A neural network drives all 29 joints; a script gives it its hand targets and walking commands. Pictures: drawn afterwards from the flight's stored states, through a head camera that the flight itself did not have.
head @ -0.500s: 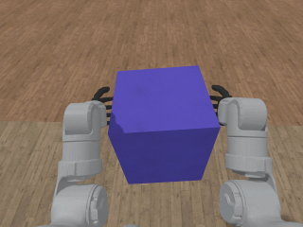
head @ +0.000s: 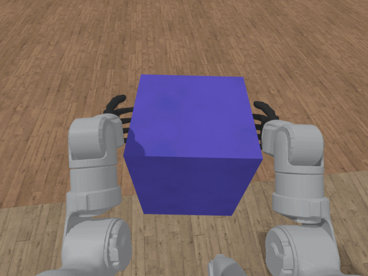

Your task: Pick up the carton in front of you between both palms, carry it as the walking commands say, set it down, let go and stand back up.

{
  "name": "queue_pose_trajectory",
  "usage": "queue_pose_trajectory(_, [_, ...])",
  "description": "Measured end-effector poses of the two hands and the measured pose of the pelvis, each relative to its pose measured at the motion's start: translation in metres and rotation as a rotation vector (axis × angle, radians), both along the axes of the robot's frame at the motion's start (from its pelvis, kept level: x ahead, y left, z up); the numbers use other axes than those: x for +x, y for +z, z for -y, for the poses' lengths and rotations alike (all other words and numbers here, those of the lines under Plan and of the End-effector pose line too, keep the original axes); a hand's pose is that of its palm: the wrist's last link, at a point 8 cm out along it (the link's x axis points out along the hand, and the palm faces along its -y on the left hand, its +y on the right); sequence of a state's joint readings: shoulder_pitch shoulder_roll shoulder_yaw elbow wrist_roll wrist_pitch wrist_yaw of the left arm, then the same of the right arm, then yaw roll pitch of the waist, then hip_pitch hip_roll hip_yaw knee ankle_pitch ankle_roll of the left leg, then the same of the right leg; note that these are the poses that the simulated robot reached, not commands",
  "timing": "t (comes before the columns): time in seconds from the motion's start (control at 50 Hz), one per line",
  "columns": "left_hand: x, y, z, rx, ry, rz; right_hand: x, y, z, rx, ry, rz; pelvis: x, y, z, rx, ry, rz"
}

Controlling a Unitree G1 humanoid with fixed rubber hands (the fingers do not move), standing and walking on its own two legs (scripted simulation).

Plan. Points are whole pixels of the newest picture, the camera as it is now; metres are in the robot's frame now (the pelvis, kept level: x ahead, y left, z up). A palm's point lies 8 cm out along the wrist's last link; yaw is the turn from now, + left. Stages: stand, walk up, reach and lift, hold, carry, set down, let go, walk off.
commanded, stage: carry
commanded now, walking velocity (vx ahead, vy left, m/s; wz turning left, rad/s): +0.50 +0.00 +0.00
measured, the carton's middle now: (189, 150) +0.38 -0.02 +0.07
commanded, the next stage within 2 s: none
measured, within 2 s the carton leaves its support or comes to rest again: neither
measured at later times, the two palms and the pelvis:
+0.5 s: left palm (113, 32) +0.67 +0.15 +0.20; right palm (227, 28) +0.70 -0.15 +0.19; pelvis +0.31 -0.02 +0.03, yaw +0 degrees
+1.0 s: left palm out of the picture +1.00 +0.13 +0.23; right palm out of the picture +0.99 -0.17 +0.22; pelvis +0.62 -0.01 +0.04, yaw +0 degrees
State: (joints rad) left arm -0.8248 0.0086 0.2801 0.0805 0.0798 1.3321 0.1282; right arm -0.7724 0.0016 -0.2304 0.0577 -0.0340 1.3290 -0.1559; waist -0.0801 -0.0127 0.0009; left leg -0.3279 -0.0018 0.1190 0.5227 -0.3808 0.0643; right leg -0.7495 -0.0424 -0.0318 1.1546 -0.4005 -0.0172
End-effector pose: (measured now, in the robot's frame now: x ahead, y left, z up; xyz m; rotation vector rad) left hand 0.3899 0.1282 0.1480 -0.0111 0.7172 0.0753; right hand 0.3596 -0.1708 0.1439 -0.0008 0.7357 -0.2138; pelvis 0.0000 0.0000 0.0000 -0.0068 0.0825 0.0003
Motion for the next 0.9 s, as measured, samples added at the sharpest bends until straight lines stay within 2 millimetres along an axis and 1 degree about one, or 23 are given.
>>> queue_pose_trajectory(0.06, [0.037,0.014,0.002,-0.004,0.016,0.049,0.043,0.014,0.003,0.009,0.005,0.050,0.039,0.002,0.006,0.002,0.002,-0.006])
queue_pose_trajectory(0.1, [0.064,0.022,0.004,0.001,0.029,0.072,0.074,0.021,0.005,0.017,0.016,0.073,0.068,0.001,0.011,0.002,0.002,-0.008])
queue_pose_trajectory(0.14, [0.091,0.027,0.006,0.012,0.044,0.085,0.107,0.024,0.007,0.023,0.035,0.086,0.100,-0.004,0.019,-0.005,0.004,-0.004])
queue_pose_trajectory(0.18, [0.116,0.028,0.007,0.034,0.062,0.086,0.140,0.023,0.008,0.029,0.064,0.086,0.129,-0.009,0.027,-0.018,0.013,0.009])
queue_pose_trajectory(0.22, [0.134,0.024,0.004,0.053,0.082,0.051,0.169,0.020,0.006,0.035,0.092,0.051,0.152,-0.004,0.033,-0.013,0.012,0.013])
queue_pose_trajectory(0.28, [0.155,0.016,-0.003,0.064,0.108,-0.015,0.204,0.017,-0.002,0.040,0.123,-0.013,0.182,0.009,0.037,0.003,0.010,0.010])
queue_pose_trajectory(0.34, [0.180,0.019,-0.010,0.060,0.132,-0.028,0.238,0.021,-0.009,0.045,0.142,-0.027,0.212,0.019,0.038,0.014,0.012,0.008])
queue_pose_trajectory(0.38, [0.202,0.026,-0.014,0.054,0.142,-0.006,0.261,0.027,-0.013,0.050,0.145,-0.006,0.233,0.023,0.037,0.016,0.011,0.006])
queue_pose_trajectory(0.44, [0.241,0.040,-0.018,0.043,0.146,0.041,0.297,0.040,-0.017,0.055,0.137,0.041,0.268,0.026,0.032,0.015,0.009,0.000])
queue_pose_trajectory(0.5, [0.285,0.050,-0.021,0.033,0.135,0.070,0.335,0.051,-0.020,0.051,0.122,0.071,0.309,0.026,0.024,0.013,0.006,-0.006])
queue_pose_trajectory(0.54, [0.317,0.052,-0.025,0.028,0.120,0.073,0.363,0.054,-0.023,0.042,0.110,0.074,0.340,0.023,0.016,0.016,0.005,-0.007])
queue_pose_trajectory(0.58, [0.350,0.049,-0.028,0.024,0.096,0.069,0.389,0.052,-0.026,0.028,0.092,0.069,0.373,0.016,0.007,0.024,0.001,0.003])
queue_pose_trajectory(0.62, [0.382,0.042,-0.027,0.002,0.053,0.049,0.410,0.046,-0.027,0.005,0.074,0.048,0.399,0.015,-0.001,0.037,-0.001,0.012])
queue_pose_trajectory(0.68, [0.418,0.033,-0.022,0.000,0.015,-0.017,0.432,0.034,-0.022,-0.006,0.048,-0.019,0.430,0.027,-0.008,0.023,0.001,0.013])
queue_pose_trajectory(0.74, [0.452,0.033,-0.015,0.000,-0.009,-0.049,0.455,0.031,-0.017,-0.007,0.027,-0.050,0.458,0.039,-0.012,0.011,-0.001,0.009])
queue_pose_trajectory(0.82, [0.497,0.045,-0.010,-0.012,-0.014,-0.009,0.498,0.044,-0.011,-0.001,0.001,-0.010,0.499,0.049,-0.012,0.002,-0.002,0.002])
queue_pose_trajectory(0.9, [0.546,0.065,-0.006,-0.019,0.005,0.059,0.552,0.064,-0.007,0.012,0.002,0.060,0.548,0.053,-0.005,0.005,0.000,-0.007])
